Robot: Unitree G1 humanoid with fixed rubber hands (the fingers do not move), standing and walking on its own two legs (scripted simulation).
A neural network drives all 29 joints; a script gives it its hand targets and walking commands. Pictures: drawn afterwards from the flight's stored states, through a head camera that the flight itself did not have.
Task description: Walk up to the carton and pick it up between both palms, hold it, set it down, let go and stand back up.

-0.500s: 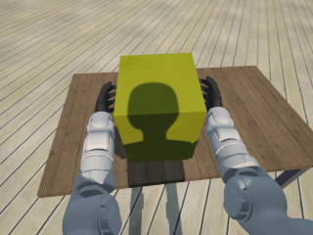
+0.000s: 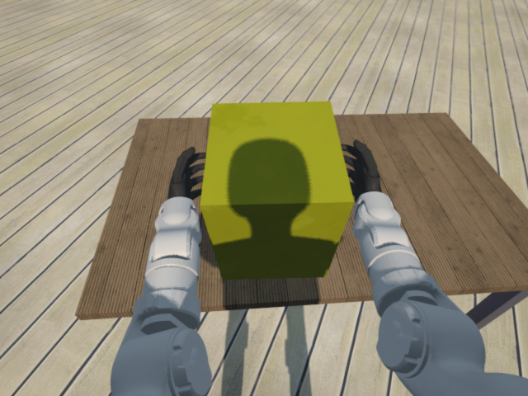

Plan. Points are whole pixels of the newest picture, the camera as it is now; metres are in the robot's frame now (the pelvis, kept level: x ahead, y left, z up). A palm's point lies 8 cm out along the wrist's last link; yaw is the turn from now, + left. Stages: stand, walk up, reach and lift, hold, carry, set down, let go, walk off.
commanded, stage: set down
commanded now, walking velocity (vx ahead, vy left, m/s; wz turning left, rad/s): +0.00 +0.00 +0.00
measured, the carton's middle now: (272, 196) +0.44 +0.06 +0.05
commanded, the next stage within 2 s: none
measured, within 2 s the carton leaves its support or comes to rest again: rests again in 1.54 s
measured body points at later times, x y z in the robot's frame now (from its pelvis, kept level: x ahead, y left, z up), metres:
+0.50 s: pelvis +0.03 -0.01 +0.00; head +0.06 +0.02 +0.45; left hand +0.42 +0.20 +0.08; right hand +0.47 -0.09 +0.09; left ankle +0.03 +0.12 -0.75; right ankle -0.03 -0.12 -0.75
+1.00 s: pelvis +0.03 -0.01 +0.00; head +0.11 +0.02 +0.44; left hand +0.42 +0.21 +0.04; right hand +0.48 -0.08 +0.05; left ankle +0.03 +0.12 -0.75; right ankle -0.03 -0.12 -0.75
